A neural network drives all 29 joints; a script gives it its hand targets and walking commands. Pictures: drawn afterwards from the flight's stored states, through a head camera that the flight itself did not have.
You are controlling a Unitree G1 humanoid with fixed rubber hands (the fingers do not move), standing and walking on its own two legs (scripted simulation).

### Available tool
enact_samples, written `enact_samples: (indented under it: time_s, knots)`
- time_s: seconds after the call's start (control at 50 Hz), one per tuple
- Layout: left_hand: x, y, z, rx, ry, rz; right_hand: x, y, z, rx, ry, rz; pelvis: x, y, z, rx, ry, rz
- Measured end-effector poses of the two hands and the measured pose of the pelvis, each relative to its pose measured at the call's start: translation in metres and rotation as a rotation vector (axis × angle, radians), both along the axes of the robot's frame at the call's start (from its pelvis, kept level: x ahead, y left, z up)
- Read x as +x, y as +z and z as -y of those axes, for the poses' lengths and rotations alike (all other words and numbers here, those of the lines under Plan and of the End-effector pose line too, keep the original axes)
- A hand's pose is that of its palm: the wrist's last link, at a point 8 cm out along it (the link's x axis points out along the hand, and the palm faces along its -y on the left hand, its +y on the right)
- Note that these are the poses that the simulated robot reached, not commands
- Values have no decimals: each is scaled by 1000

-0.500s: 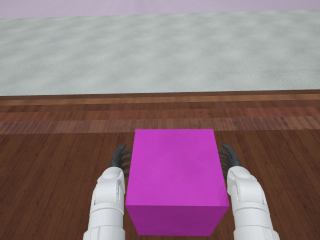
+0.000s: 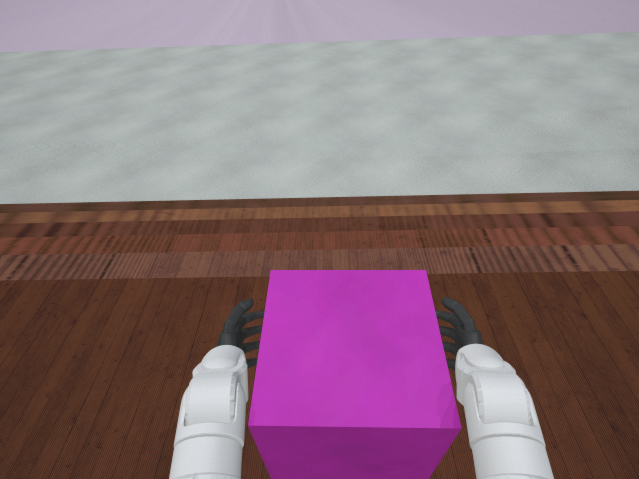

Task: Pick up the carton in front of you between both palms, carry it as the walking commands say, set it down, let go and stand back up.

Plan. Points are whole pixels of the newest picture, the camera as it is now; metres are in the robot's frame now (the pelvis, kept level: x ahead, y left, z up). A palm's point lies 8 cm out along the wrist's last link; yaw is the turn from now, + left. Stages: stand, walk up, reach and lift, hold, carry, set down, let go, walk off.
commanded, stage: reach and lift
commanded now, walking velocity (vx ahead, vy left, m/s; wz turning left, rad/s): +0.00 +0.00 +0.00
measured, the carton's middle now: (347, 383) +0.29 +0.00 -0.04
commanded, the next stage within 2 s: hold in 0.06 s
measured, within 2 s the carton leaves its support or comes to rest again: neither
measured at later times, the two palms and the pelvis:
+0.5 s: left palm (227, 360) +0.27 +0.15 +0.05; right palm (475, 360) +0.27 -0.15 +0.05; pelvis -0.02 +0.00 +0.00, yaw +0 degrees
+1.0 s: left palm (228, 355) +0.28 +0.15 +0.05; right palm (474, 355) +0.28 -0.15 +0.05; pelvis -0.01 +0.00 +0.00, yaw +0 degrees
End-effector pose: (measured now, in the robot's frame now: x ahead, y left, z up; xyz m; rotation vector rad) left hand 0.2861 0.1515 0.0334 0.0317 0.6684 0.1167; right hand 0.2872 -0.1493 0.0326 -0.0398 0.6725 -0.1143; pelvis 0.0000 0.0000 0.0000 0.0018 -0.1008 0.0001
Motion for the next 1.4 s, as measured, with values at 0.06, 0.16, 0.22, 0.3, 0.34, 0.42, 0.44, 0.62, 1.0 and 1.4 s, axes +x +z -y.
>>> enact_samples:
  time_s: [0.06, 0.16, 0.22, 0.3, 0.34, 0.42, 0.44, 0.62, 1.0, 1.4]
  knots:
    - [-1, 1, 0, -1, 1, 2, -1, 2, 0, 2, -1, 2, -1, 0, 0, 0, 0, 4]
    - [-5, 10, 0, -3, 1, 25, -5, 10, 1, 3, -3, 25, -2, 1, 0, -1, 2, 12]
    - [-8, 16, 1, -2, -1, 36, -8, 16, 1, 4, -5, 36, -3, 1, 0, -1, 2, 23]
    - [-11, 16, 1, -6, 0, 20, -12, 16, 1, 9, -9, 20, -7, 1, 0, 0, 1, 37]
    - [-13, 15, 1, -9, 1, 11, -14, 15, 1, 12, -11, 11, -9, 0, 0, 0, 1, 42]
    - [-15, 14, 1, -14, 5, 9, -16, 14, 1, 15, -15, 9, -13, -1, 0, 0, 1, 45]
    - [-15, 14, 1, -16, 7, 10, -16, 14, 1, 17, -16, 10, -14, -1, 0, 0, 1, 45]
    - [-12, 16, 1, -24, 13, 20, -13, 16, 1, 25, -22, 20, -17, -2, -1, 0, 1, 44]
    - [-8, 15, 1, -4, -1, 13, -9, 15, 1, 6, -6, 13, -6, 0, 0, 0, 0, 37]
    - [-8, 15, 2, -7, 1, 13, -10, 15, 1, 11, -12, 14, -4, -2, 0, 0, -5, -25]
